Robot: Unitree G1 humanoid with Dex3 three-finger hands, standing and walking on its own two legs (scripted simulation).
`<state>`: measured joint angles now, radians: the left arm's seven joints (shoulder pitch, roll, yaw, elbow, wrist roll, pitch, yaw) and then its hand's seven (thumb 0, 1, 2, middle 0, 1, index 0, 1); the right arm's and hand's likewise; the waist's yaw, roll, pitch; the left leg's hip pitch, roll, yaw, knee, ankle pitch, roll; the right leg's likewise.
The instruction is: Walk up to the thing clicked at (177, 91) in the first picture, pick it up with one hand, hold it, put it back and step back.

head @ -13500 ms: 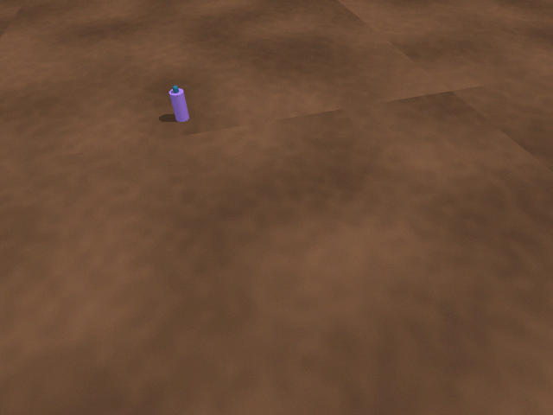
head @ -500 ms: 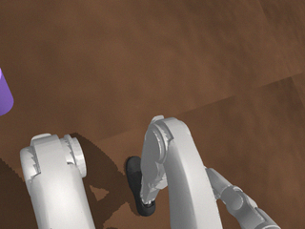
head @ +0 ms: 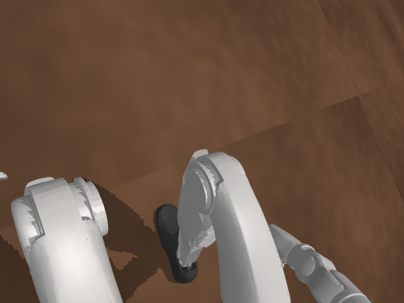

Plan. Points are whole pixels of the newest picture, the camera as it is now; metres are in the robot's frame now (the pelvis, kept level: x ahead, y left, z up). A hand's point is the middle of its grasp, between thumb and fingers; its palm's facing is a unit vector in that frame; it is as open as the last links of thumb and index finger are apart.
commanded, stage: close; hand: left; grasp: from the side
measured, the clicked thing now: out of the picture +0.46 +0.31 -0.17
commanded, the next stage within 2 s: settle in 0.76 s
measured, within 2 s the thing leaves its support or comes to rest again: leaves its support in 1.24 s
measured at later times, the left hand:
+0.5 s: hand out of the picture +0.43 +0.30 -0.17, palm faces +0.41 -0.91 -0.01, open 12.1 cm
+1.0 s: hand out of the picture +0.44 +0.31 -0.17, palm faces +0.43 -0.90 -0.02, open 11.6 cm
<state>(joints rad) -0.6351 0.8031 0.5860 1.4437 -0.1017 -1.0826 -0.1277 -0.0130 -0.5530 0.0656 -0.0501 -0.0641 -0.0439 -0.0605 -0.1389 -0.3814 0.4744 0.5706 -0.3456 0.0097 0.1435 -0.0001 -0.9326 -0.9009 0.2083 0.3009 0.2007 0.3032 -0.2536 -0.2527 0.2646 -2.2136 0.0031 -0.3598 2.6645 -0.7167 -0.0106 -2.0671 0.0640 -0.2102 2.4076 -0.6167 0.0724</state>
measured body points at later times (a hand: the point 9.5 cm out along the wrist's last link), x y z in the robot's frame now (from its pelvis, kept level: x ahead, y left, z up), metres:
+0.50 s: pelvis +0.00 +0.00 +0.00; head +0.23 +0.19 +0.34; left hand +0.41 +0.35 -0.16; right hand +0.18 -0.24 -0.04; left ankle +0.08 +0.12 -0.25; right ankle +0.14 -0.13 -0.25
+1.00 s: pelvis +0.00 +0.00 +0.00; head +0.24 +0.19 +0.33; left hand +0.42 +0.36 -0.16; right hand +0.17 -0.25 -0.04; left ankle +0.08 +0.12 -0.25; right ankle +0.14 -0.13 -0.25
